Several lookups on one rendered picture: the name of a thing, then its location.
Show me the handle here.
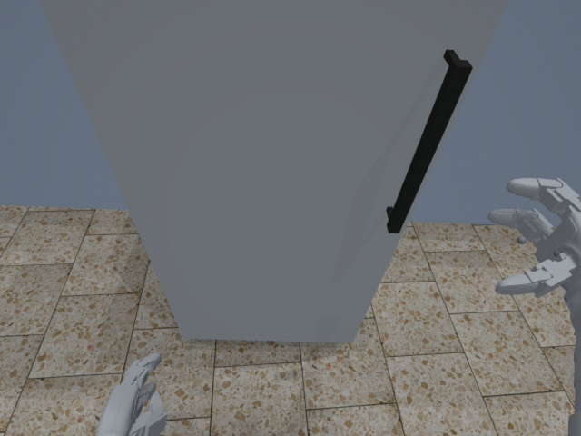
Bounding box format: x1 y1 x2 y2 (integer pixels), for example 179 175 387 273
386 50 473 233

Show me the right robot hand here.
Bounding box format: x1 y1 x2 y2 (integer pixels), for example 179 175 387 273
487 178 581 298

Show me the fridge door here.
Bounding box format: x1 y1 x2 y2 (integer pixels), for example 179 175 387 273
39 0 509 343

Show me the left robot hand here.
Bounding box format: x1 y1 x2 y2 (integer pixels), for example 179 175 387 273
95 352 168 436

